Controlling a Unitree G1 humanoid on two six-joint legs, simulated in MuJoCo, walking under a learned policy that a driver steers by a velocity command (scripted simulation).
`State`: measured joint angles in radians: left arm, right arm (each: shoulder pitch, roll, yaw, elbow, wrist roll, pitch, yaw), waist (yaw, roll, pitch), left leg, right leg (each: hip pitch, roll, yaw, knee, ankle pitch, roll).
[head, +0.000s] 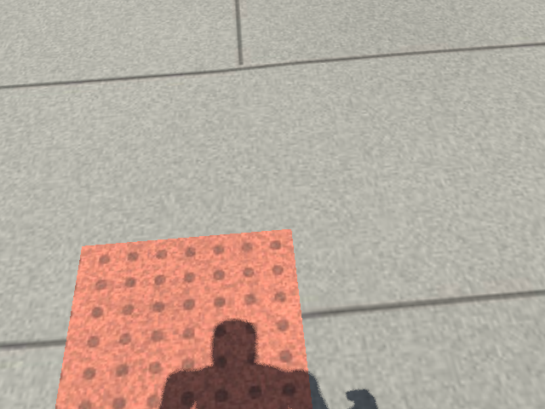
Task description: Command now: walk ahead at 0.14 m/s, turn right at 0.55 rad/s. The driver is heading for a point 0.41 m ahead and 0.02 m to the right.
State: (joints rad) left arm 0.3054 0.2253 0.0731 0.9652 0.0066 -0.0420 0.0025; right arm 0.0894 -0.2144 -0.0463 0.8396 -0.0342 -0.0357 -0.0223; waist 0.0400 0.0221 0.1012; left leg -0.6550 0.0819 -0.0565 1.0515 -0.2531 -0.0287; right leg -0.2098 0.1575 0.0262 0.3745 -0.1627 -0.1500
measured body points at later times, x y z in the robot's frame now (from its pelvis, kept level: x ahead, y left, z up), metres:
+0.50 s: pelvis +0.11 +0.06 +0.00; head +0.15 +0.08 +0.45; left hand +0.29 +0.32 -0.13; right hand +0.17 -0.24 -0.09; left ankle +0.18 +0.14 -0.74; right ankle +0.02 -0.03 -0.65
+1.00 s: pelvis +0.19 +0.00 +0.01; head +0.20 -0.02 +0.46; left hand +0.30 +0.24 -0.12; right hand +0.19 -0.28 -0.12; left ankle +0.31 +0.10 -0.68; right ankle +0.09 -0.05 -0.74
